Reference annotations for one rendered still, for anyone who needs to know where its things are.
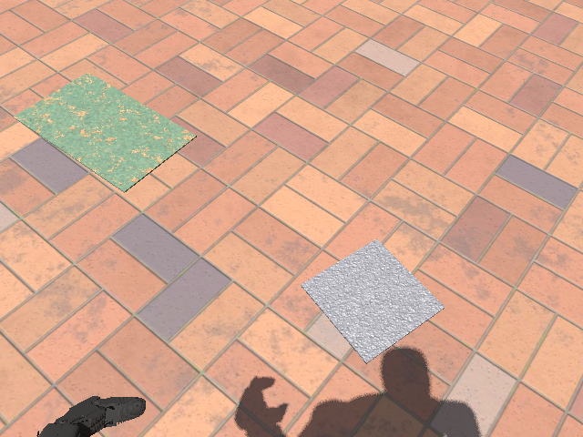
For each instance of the robot left hand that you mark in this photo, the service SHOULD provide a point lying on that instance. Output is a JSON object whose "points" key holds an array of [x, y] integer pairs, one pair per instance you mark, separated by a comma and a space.
{"points": [[93, 414]]}

